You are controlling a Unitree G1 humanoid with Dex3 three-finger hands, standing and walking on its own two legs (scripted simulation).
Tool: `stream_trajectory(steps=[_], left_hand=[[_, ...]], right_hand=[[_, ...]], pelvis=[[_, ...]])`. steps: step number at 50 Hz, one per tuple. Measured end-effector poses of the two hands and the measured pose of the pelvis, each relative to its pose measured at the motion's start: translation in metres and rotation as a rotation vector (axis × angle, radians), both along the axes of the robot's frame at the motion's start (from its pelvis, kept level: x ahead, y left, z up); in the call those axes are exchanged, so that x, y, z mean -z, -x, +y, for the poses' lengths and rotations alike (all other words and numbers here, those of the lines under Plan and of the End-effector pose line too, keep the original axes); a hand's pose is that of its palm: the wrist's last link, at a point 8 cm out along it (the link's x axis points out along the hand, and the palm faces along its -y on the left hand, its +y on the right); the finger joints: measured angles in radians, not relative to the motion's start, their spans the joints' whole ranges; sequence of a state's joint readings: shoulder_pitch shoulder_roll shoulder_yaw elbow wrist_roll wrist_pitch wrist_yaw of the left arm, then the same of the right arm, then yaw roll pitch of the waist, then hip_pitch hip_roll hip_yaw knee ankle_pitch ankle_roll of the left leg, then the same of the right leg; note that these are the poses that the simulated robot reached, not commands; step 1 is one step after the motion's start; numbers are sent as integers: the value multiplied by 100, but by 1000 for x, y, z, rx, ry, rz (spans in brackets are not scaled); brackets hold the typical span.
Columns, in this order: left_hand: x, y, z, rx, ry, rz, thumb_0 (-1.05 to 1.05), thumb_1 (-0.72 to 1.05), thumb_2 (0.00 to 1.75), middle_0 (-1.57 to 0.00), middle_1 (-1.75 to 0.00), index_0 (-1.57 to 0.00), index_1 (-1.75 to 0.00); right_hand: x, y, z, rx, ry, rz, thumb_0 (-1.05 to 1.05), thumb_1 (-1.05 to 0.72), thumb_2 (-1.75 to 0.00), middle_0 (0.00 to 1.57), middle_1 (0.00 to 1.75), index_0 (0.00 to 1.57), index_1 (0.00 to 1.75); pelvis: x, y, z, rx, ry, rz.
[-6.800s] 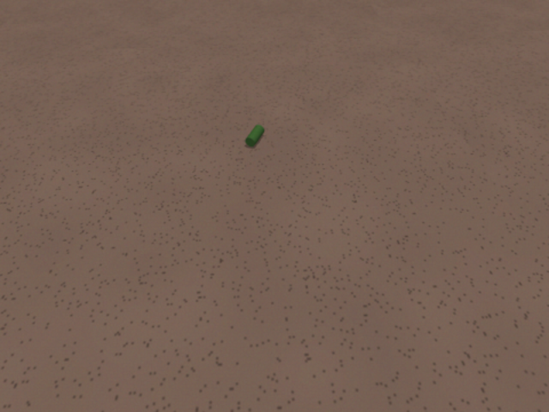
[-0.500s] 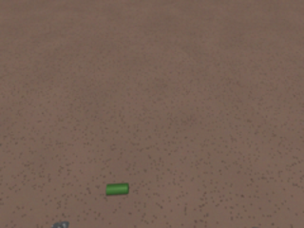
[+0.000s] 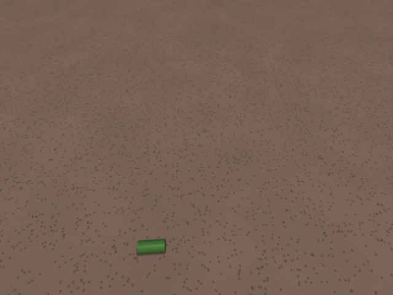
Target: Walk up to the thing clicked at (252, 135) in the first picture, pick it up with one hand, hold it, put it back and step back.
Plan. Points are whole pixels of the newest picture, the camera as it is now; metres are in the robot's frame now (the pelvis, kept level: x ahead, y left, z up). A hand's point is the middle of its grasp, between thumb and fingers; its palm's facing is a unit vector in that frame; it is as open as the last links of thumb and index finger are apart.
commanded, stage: walk up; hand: left
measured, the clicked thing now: (151, 246) +0.44 +0.25 -0.75
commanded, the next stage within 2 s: stand in 0.36 s
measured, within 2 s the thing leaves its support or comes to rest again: neither
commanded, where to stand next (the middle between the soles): +0.06 +0.02 m, yaw +1 degrees
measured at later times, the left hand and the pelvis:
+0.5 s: hand out of the picture +0.10 +0.25 -0.16, palm faces -0.03 -0.95 -0.32, open 7.4 cm; pelvis +0.02 +0.00 +0.00, yaw +0 degrees
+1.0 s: hand out of the picture +0.12 +0.25 -0.16, palm faces -0.02 -0.94 -0.33, open 7.4 cm; pelvis +0.04 +0.00 +0.00, yaw +0 degrees
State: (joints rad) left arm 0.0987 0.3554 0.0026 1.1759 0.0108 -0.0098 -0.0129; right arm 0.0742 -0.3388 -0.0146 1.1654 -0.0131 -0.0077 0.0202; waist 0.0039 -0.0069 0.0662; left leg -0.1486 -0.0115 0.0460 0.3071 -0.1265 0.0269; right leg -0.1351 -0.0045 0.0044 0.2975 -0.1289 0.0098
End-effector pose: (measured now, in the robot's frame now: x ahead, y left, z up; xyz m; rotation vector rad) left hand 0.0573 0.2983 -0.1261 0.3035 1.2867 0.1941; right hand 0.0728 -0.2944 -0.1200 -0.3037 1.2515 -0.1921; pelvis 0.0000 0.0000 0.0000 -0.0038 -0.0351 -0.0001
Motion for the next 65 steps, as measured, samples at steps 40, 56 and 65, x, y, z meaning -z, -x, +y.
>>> stream_trajectory(steps=[40, 56, 65], left_hand=[[-2, -48, -9, 13, 5, -45, 0, 91, 90, -20, -30, -20, -30], [-5, -59, -8, 12, -4, -52, 0, 91, 90, -20, -30, -20, -30], [-6, -59, -10, 12, -7, -59, 0, 91, 90, -20, -30, -20, -30]], right_hand=[[-3, -40, -2, -9, 8, -22, 0, -90, -90, 20, 30, 20, 30], [-3, -54, -3, -17, 8, -35, 0, -90, -90, 20, 30, 20, 30], [-3, -53, -5, -16, 9, -39, 0, -90, -90, 20, 30, 20, 30]], pelvis=[[-1, -36, -3, -6, 1, 18], [-1, -44, -4, -8, -1, 18], [-1, -45, -6, -9, -1, 12]])
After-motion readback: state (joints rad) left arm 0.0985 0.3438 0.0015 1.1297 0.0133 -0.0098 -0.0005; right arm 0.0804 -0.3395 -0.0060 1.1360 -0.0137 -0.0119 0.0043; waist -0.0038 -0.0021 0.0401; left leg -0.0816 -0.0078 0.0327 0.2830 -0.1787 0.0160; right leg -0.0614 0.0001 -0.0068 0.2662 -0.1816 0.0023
